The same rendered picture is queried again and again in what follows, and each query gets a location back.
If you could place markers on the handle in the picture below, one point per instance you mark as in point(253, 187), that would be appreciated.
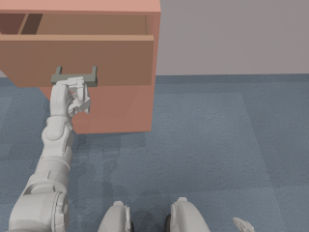
point(90, 79)

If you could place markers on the left robot forearm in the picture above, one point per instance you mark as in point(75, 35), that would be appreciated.
point(53, 168)

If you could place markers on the right robot hand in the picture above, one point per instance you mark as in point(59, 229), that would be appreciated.
point(243, 226)

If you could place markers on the cabinet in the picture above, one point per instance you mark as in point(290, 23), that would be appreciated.
point(126, 108)

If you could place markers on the robot thigh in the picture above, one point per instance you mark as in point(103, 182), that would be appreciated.
point(116, 219)
point(187, 218)

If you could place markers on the robot left upper arm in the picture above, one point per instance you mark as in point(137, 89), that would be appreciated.
point(41, 212)

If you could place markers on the left robot hand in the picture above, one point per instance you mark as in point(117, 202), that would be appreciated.
point(61, 97)

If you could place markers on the drawer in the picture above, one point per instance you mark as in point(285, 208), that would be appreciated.
point(120, 45)

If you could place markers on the robot left thigh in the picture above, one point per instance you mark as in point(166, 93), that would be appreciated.
point(116, 219)

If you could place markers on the robot right thigh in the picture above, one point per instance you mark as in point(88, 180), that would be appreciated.
point(187, 218)

